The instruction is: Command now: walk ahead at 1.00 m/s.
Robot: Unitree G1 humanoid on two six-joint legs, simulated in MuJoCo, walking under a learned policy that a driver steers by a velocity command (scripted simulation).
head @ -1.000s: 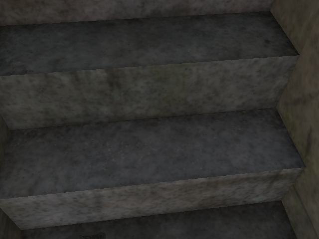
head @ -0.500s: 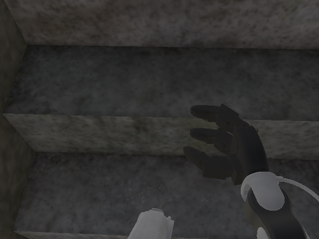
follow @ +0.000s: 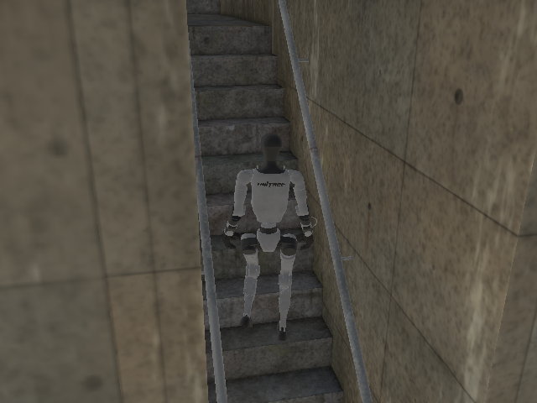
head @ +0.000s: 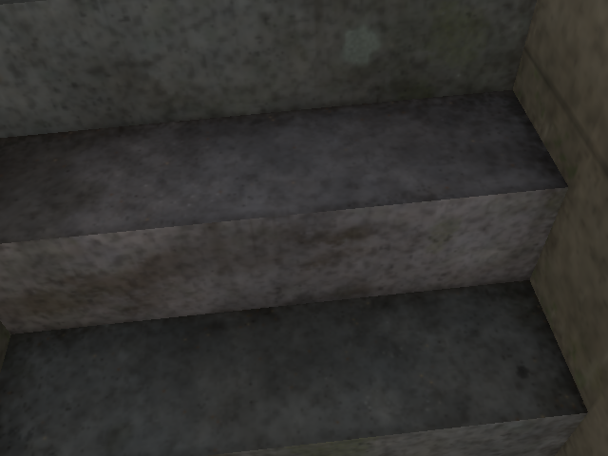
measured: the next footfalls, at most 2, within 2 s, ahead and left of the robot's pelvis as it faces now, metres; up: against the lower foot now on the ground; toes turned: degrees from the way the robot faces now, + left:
left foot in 0.28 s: +0.21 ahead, +0.16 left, +0.21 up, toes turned -4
right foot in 0.64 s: +0.26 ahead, -0.06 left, +0.21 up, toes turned -3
